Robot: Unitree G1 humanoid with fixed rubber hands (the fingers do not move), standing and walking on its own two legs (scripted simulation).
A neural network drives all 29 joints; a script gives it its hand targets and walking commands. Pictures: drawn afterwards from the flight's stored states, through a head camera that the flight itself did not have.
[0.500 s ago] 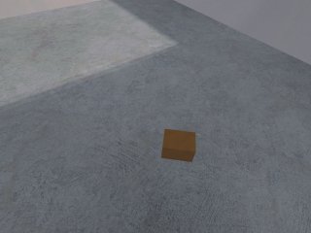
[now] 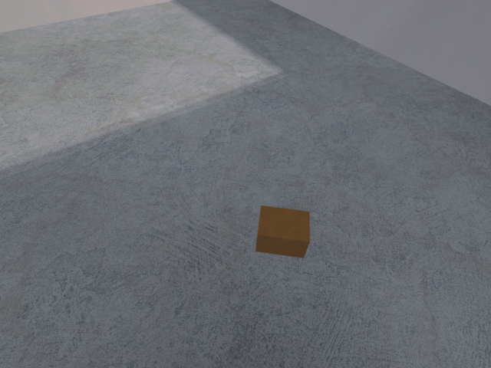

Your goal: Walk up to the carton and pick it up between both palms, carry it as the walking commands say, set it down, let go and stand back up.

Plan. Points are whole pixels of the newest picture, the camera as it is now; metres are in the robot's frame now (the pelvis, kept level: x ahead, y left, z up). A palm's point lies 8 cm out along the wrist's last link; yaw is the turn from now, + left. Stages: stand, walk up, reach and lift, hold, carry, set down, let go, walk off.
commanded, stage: walk up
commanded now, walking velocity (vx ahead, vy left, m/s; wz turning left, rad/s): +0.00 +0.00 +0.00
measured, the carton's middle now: (282, 231) +0.80 -0.19 -0.70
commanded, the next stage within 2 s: none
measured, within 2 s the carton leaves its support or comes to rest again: neither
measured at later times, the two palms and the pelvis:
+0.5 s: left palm out of the picture +0.13 +0.15 -0.14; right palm out of the picture -0.01 -0.33 -0.17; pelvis +0.08 -0.09 -0.02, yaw -6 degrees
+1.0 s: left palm (164, 318) +0.24 +0.16 -0.14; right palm (370, 264) +0.37 -0.29 -0.15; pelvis +0.31 -0.06 -0.01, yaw -10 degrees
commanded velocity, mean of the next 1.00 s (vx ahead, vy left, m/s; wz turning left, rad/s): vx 0.37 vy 0.05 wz -0.14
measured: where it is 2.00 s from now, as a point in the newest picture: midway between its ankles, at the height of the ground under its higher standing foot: (269, 360)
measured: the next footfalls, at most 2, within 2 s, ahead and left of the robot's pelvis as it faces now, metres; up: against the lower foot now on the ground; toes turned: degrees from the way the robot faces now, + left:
right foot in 0.44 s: +0.11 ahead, -0.21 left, +0.00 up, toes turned -14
left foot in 0.90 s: +0.42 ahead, +0.00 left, +0.00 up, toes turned +0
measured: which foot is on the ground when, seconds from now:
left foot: down 0.00-0.42, up 0.44-0.88, down 0.90-1.00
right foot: down 0.00-0.14, up 0.16-0.42, down 0.44-0.92, up 0.94-1.00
